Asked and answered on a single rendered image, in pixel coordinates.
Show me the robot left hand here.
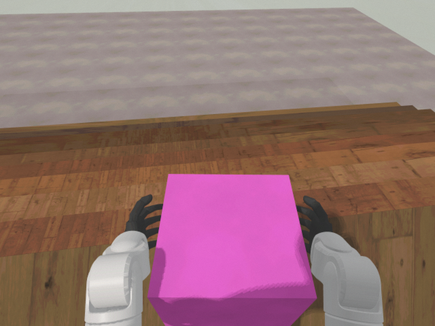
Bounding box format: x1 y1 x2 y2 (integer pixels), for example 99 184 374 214
124 194 163 250

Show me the carton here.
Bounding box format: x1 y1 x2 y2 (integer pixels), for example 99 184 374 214
147 174 317 326

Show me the robot right forearm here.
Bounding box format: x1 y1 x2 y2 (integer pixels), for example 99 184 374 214
311 232 383 326

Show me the robot right hand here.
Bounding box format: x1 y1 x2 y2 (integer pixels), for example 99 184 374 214
296 196 333 255

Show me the robot left forearm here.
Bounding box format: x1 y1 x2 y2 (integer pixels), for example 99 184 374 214
85 231 150 326

